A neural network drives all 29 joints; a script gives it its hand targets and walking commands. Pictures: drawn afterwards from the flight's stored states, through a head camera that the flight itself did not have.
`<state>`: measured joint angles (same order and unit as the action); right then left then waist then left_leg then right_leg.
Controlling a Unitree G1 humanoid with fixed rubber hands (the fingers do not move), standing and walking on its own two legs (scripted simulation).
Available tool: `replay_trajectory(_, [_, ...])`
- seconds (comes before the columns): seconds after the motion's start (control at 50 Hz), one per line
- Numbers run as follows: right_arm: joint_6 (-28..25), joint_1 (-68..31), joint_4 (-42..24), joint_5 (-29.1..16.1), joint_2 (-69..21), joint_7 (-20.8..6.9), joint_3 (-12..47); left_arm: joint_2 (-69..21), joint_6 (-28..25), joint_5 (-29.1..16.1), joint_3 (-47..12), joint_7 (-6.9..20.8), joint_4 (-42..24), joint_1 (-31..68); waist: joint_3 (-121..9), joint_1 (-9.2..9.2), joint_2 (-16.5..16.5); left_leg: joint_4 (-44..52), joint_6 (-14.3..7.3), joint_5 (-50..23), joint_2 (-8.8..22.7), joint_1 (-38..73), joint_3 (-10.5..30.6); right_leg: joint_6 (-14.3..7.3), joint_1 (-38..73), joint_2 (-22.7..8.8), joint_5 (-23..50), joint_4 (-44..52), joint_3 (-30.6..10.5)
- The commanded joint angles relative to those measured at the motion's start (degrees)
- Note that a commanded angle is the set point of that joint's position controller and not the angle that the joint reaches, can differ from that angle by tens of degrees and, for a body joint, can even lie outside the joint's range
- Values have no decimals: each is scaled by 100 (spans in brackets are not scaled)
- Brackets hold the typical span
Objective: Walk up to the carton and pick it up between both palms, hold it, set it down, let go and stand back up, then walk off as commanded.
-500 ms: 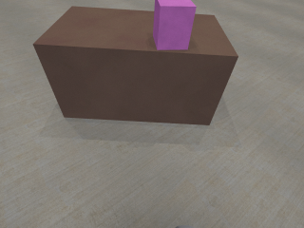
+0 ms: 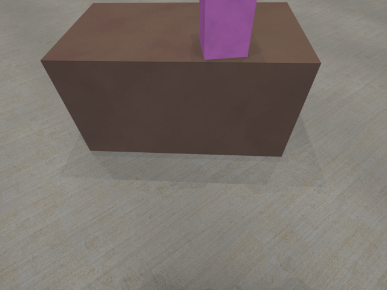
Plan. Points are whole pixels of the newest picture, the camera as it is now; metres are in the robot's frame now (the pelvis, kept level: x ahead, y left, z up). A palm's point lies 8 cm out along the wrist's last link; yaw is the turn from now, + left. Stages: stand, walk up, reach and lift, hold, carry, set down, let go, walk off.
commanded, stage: walk off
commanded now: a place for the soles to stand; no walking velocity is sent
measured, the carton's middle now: (224, 20) +1.17 -0.03 +0.04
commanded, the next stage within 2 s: stand in 1.12 s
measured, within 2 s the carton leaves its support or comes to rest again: neither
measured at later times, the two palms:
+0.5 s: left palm out of the picture +0.02 +0.32 -0.08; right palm out of the picture +0.09 -0.31 -0.10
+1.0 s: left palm out of the picture +0.01 +0.32 -0.09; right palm out of the picture +0.06 -0.29 -0.08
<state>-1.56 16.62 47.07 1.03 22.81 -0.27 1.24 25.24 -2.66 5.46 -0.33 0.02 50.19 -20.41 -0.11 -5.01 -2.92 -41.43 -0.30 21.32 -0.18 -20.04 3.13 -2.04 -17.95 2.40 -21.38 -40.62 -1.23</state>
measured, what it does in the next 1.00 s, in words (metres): stands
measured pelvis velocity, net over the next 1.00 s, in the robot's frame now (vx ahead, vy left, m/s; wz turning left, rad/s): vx -0.04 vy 0.00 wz -0.01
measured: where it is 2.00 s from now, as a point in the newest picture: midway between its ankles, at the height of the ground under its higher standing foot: outside the picture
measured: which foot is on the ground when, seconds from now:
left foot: down 0.00-1.00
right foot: down 0.00-1.00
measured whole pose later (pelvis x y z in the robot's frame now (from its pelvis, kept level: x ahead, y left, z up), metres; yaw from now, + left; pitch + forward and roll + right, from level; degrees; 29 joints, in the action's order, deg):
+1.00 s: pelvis -0.04 +0.00 +0.01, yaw -1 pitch +0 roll -1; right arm -1.3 16.0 48.0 0.8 21.2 -0.3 1.2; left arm 25.0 -3.3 5.5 -0.3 0.6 50.5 -16.4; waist -1.7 -5.0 0.2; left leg -34.2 -0.3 14.3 0.0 -19.9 2.9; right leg -1.4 -17.3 2.4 -14.7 -32.0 -1.8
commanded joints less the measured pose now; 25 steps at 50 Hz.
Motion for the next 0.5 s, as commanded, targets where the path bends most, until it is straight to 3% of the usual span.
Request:
replay_trajectory(0.0, [-201, -255, -374, -162, 1142, 157, -640, 936, -265, -671, 419, -146, -162, -197, -856, 365, 96, 322, -688, -4325, 804, 1366, 277, -171, 621, -771, 3577, 520, -927])
replay_trajectory(0.02, [-193, -374, -498, -129, 1180, 183, -643, 948, -250, -677, 421, -161, -231, -316, -863, 317, 49, 44, -713, -4222, 764, 1276, 133, -206, 617, -842, 4007, 495, -932])
replay_trajectory(0.04, [-139, -328, -524, -154, 1216, 171, -648, 1013, -240, -628, 402, -170, -251, -233, -815, 359, 0, 13, -598, -3831, 668, 1121, 50, -243, 704, -955, 4468, 519, -1078])
replay_trajectory(0.06, [-134, -399, -432, -150, 1131, 173, -635, 1028, -225, -625, 403, -182, -218, -171, -824, 378, -6, 230, -576, -3526, 669, 1079, 148, -360, 761, -955, 4288, 447, -1005])
replay_trajectory(0.1, [-121, -353, -521, -142, 1198, 198, -668, 1005, -203, -636, 428, -162, -302, -6, -827, 443, 205, 327, -674, -3241, 709, 1269, 118, -333, 594, -951, 4091, 451, -915])
replay_trajectory(0.12, [-116, -406, -512, -150, 1156, 199, -651, 951, -205, -641, 394, -160, -261, 109, -740, 479, 65, 323, -650, -3348, 749, 1401, 190, -341, 328, -886, 3882, 496, -983])
replay_trajectory(0.14, [-124, -369, -499, -165, 1174, 183, -653, 999, -207, -626, 401, -175, -272, 218, -596, 507, 180, 318, -759, -3373, 776, 1357, 200, -281, 253, -819, 3884, 422, -814])
replay_trajectory(0.16, [-99, -354, -495, -153, 1158, 169, -637, 998, -198, -634, 411, -167, -271, 241, -518, 527, 0, 451, -754, -3340, 759, 1482, 272, -264, 40, -809, 3558, 457, -885])
replay_trajectory(0.2, [-103, -319, -428, -162, 1270, 164, -665, 960, -199, -632, 388, -150, -288, 341, -470, 501, 284, 555, -805, -3313, 764, 1449, 331, -199, 116, -696, 3185, 533, -821])
replay_trajectory(0.22, [-108, -364, -448, -162, 1164, 155, -621, 943, -169, -643, 392, -153, -165, 272, -571, 498, 200, 542, -819, -3261, 769, 1619, 286, -145, -10, -727, 3158, 551, -788])
replay_trajectory(0.24, [-104, -416, -473, -187, 1162, 136, -637, 946, -177, -614, 401, -147, -166, 327, -540, 460, 401, 489, -848, -3092, 756, 1486, 272, -163, 103, -680, 3224, 546, -749])
replay_trajectory(0.3, [-79, -489, -411, -164, 1200, 145, -635, 1068, -176, -574, 430, -144, -265, 357, -483, 510, 182, 419, -594, -2572, 608, 1169, 140, -339, 305, -866, 3327, 726, -1063])
replay_trajectory(0.32, [-86, -547, -448, -135, 1168, 135, -616, 1104, -178, -587, 457, -131, -241, 377, -375, 478, 121, 494, -607, -2434, 625, 1087, 178, -423, 195, -870, 2985, 735, -1116])
replay_trajectory(0.34, [-54, -548, -425, -138, 1168, 111, -642, 1161, -157, -583, 456, -141, -200, 313, -407, 475, 106, 397, -554, -1929, 564, 1024, 158, -352, 166, -969, 2433, 975, -1342])
replay_trajectory(0.4, [-30, -695, -463, -157, 1077, 100, -582, 1223, -144, -546, 464, -114, -222, 447, -20, 539, 550, 508, -437, -1020, 416, 814, 43, -547, -8, -1089, 1700, 1329, -1450])
replay_trajectory(0.44, [-11, -531, -332, -146, 1185, 76, -623, 1203, -134, -507, 458, -83, -175, 547, 3, 586, 623, 608, -356, -550, 353, 909, 24, -559, -141, -1116, 919, 1633, -1495])
replay_trajectory(0.46, [-25, -593, -343, -138, 1154, 73, -599, 1192, -156, -511, 450, -75, -107, 665, 101, 621, 711, 567, -401, -670, 369, 848, 136, -563, -246, -1127, 901, 1634, -1654])
replay_trajectory(0.48, [-52, -457, -299, -119, 1186, 59, -609, 1171, -153, -516, 454, -89, -185, 740, 86, 669, 455, 711, -364, -514, 389, 877, 200, -507, -378, -1134, 602, 1669, -1585])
